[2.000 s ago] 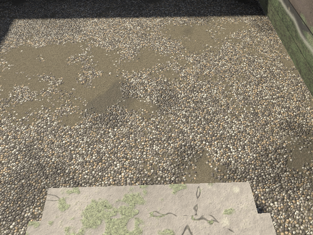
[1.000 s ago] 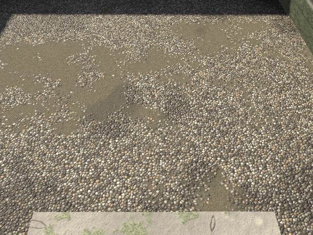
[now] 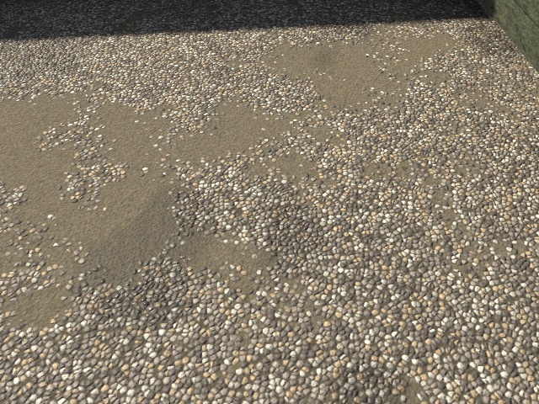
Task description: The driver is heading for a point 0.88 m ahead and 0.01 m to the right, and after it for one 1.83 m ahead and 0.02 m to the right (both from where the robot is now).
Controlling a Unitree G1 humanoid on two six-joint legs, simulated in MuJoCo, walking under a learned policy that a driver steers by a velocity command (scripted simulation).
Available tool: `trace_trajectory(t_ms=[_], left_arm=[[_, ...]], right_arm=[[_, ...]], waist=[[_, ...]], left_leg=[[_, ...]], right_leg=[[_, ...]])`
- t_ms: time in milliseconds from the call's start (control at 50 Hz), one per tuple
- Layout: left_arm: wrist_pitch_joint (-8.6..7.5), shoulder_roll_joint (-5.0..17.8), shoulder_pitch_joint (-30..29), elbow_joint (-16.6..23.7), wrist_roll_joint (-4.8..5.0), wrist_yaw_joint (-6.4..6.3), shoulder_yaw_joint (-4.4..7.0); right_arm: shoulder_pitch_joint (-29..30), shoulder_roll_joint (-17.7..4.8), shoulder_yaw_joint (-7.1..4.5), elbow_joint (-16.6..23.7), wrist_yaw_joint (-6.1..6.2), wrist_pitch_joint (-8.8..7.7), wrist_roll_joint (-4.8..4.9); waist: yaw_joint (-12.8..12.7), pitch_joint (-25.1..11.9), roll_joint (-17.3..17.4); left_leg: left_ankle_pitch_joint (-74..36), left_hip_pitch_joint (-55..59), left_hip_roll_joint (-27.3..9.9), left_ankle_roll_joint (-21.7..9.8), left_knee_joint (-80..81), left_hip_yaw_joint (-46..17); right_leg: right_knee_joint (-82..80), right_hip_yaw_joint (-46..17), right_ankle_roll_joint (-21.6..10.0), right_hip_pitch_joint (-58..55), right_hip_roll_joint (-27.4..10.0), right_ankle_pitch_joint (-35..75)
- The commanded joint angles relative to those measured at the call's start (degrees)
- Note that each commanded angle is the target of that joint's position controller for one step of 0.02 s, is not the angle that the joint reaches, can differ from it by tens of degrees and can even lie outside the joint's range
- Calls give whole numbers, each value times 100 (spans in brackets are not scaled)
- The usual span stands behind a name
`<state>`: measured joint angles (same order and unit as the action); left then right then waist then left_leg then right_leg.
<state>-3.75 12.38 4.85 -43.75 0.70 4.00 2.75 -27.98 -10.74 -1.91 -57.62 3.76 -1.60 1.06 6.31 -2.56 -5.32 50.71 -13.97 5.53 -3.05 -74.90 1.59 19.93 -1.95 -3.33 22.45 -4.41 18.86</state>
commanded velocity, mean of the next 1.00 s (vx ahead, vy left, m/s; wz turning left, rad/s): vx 0.50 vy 0.00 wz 0.00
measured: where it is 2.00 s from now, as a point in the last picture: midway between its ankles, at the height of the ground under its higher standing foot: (225, 269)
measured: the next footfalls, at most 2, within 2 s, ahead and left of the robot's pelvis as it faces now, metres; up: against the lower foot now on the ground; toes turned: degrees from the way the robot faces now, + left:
left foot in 0.56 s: +0.50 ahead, +0.14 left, -0.18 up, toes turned -1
right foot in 1.02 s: +0.81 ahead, -0.06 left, -0.18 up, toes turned -1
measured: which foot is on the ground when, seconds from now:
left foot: down 0.00-0.00, up 0.02-0.54, down 0.56-1.00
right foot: down 0.00-0.56, up 0.58-1.00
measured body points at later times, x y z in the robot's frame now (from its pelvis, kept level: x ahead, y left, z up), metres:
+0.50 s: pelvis +0.30 +0.02 -0.14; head +0.31 +0.02 +0.31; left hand +0.23 +0.27 -0.28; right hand +0.54 -0.20 -0.22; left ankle +0.47 +0.14 -0.86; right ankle +0.09 -0.11 -0.78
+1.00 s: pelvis +0.62 +0.04 -0.23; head +0.65 +0.04 +0.22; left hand +0.89 +0.24 -0.29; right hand +0.55 -0.22 -0.37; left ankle +0.46 +0.15 -0.95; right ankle +0.77 -0.06 -0.95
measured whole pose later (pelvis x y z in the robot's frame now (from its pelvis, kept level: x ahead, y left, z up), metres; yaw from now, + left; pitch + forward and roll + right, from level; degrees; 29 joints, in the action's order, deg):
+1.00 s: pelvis +0.62 +0.04 -0.23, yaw +0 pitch +4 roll +1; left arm -5.1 11.4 -3.9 -41.2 0.5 1.8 2.2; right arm -25.6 -12.9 -3.0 -57.0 1.2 -3.7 1.3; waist 5.4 -0.9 -0.8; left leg 25.6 0.1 2.8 -2.4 -21.9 -0.5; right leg 30.1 1.2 -4.0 33.2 0.0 -0.8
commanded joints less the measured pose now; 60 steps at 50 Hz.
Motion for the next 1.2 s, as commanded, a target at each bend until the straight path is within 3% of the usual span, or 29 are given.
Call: trace_trajectory(t_ms=[20, 40, 60, 80, 100, 120, 160, 200, 220, 280, 320, 460, 500, 540, 560, 580, 600, 620, 660, 700, 760, 880, 960, 1020, 1040, 1060, 1080, 1120, 1200], left_arm=[[55, 658, 3567, -1074, -138, -50, 247], [153, 829, 3311, -991, -40, -78, 202], [213, 1089, 3313, -928, 91, -89, 285], [186, 1240, 2995, -1081, 133, -160, 358], [73, 635, 1832, -723, 2, -171, 156], [-107, 348, 1056, -542, -140, -165, 24], [-255, 133, 970, -630, -126, -227, -111], [-160, 464, 1524, -959, -138, -462, 2], [-125, 577, 1732, -1036, -234, -496, 40], [-257, 451, 2180, -1085, 70, -615, 33], [-220, 299, 2310, -1143, 101, -730, -28], [77, 335, 2734, -1121, 79, -790, 13], [162, 495, 2635, -1089, 82, -790, 70], [132, 562, 2531, -1220, -56, -638, 125], [-9, 414, 2347, -1231, -35, -519, 83], [-182, -117, 3071, -1362, 59, -409, -3], [-367, 333, 3202, -1149, 219, -378, -20], [-427, 558, 2561, -738, 293, -401, -2], [-282, 468, 1519, -377, 295, -609, -12], [-55, 304, 1216, -379, 50, -656, 26], [-142, 235, 818, -76, -115, -589, 91], [-72, 36, -589, 383, -8, -336, -11], [-201, 173, -1202, 633, 4, -182, 5], [-227, 752, 579, 181, -57, -204, 274], [-195, 1314, 1747, -10, -104, -253, 418], [-177, 1461, 2071, -182, -71, -216, 421], [-152, 1031, 1908, -131, -17, -246, 333], [-157, 750, 782, 53, -33, -259, 220], [-251, 542, 590, -61, -87, -215, 179]], right_arm=[[-479, -6, -58, -256, -281, -223, 6], [-952, -223, -10, 72, -333, -344, 212], [-505, -481, -10, 484, -337, -400, 303], [366, -483, 16, 821, -267, -428, 404], [770, -886, -160, 861, -127, -301, 266], [817, -835, -210, 753, -108, -221, 179], [814, -579, -237, 718, -118, -180, -36], [1082, -200, -168, 925, -165, -176, -229], [777, -240, -193, 810, -262, -173, -159], [2243, -784, -297, 1399, -394, -326, -68], [2695, -381, -193, 1495, -561, -404, -275], [3482, -343, -62, 1866, -889, -372, 23], [3221, -430, -79, 1756, -917, -415, 41], [1587, -747, -308, 1196, -805, -380, 18], [100, -1121, -419, 666, -742, -345, -71], [-582, -1359, -366, 409, -746, -381, -268], [-814, -1558, -465, 308, -704, -339, -121], [-695, -1535, -518, 423, -670, -276, 25], [385, -1285, -401, 607, -560, -195, -82], [1558, -673, -139, 830, -519, -400, -217], [1431, -789, -143, 729, -360, -453, -224], [366, -931, -236, 364, -226, -331, 99], [-40, -977, -256, 168, -227, -233, 31], [514, -1058, -250, 392, -283, -224, -26], [402, -830, -157, 534, -309, -301, -174], [-325, -386, -20, 440, -425, -440, -89], [142, -993, -193, 457, -451, -507, 53], [1164, -1059, -264, 778, -353, -473, 35], [959, -653, -293, 768, -271, -261, -59]], waist=[[-1525, -851, -896], [-1174, -1289, -1525], [-1330, -1689, -1399], [-1185, -1069, -920], [-711, -366, 494], [-377, 176, 736], [-171, 723, 592], [-275, 409, -116], [-192, 65, -146], [-648, 488, 311], [-888, 460, 301], [-1426, 882, 185], [-1328, 825, 232], [-545, 119, 554], [111, -248, 985], [-46, -1073, 2133], [46, -1831, 2602], [192, -2219, 2341], [-286, -1119, 781], [-939, 160, 377], [-919, 337, 1201], [-372, 320, 866], [-252, 542, 877], [-1248, -533, 926], [-1530, -1518, 193], [-1250, -2380, -1081], [-1364, -1781, -510], [-1022, -266, 343], [-479, -83, 189]], left_leg=[[130, -3370, 335, -57, -4472, -918], [228, -4608, 20, 82, -5283, -1229], [-393, -5217, -143, 197, -4666, -1229], [-1448, -5824, -543, 138, -4186, -693], [-2543, -5260, -988, 20, -3356, -687], [-3636, -4663, -1183, -50, -2057, -1110], [-4335, -3728, -1343, 153, -323, -1085], [-4703, -3090, -1386, 359, 746, -802], [-5350, -2944, -1329, 363, 450, -756], [-6744, -4261, -1346, 80, 2382, -1005], [-8564, -2365, -955, 75, 3819, -509], [-7447, -2826, -1110, 102, 5159, -694], [-7362, -2221, -1233, 10, 5669, -673], [-7313, 198, -1133, -280, 5832, -366], [-8428, 2073, -1313, -458, 5452, -282], [-10515, 4500, -2083, -849, 3221, -960], [-10333, 4933, -2543, -1243, 2978, -1846], [-6888, 5161, -2864, -1616, 3864, -2681], [-3557, 2911, -3047, -1769, 5546, -4042], [-5298, 61, -2591, -1330, 5540, -2926], [-6554, -911, -1689, -1004, 5910, -1411], [-6335, 532, -1728, -779, 5976, -1112], [-6517, 1514, -1897, -720, 5622, -1161], [-8316, 682, -1432, -411, 3777, -704], [-6344, -893, -843, -142, 1804, -388], [-1862, -2435, -167, 38, 182, -728], [-1892, -3095, -476, 1, -192, -1049], [-2932, -3087, -971, 19, 329, -637], [-3521, -2088, -1273, 99, 1208, -592]], right_leg=[[1899, -316, -762, -4685, -866, 2045], [2551, -1155, -1082, -5163, -1310, 2071], [1584, -2246, -1640, -5223, -1835, -796], [337, -3190, -1987, -4423, -2084, -3719], [-90, -3490, -1793, -2793, -1982, -4430], [111, -3314, -1550, -1423, -1817, -3919], [99, -1895, -1175, 236, -1115, -2438], [50, -1434, -1246, 310, -755, -1442], [356, -1415, -1278, 88, -789, -1187], [701, -1366, -949, -1127, -675, -2253], [907, -596, -769, 77, -154, -3406], [2684, -1172, -721, -1458, -395, -3704], [3196, -1262, -650, -1577, -413, -3061], [4890, -1066, -521, -902, -135, -2214], [6874, -548, -212, 439, 353, -2699], [9448, -801, 79, 2750, 1027, -7189], [9922, -1096, 263, 3592, 783, -6783], [9058, -1008, 185, 4377, 476, -6139], [8976, -78, 248, 4379, 92, -4817], [6653, -499, 271, 3197, -278, -3341], [4118, -244, 451, 1882, -308, -2419], [1628, 99, 274, 1444, 167, -1280], [1028, 258, -81, 1568, 355, -2022], [1048, 232, -566, -1492, 484, -1742], [1284, -1265, -1129, -3688, -729, -1224], [400, -3800, -1923, -4998, -1924, -2261], [49, -3794, -1654, -4661, -1684, -3221], [-352, -2329, -1250, -2663, -1241, -2366], [-931, -1283, -1106, -1269, -772, -1559]])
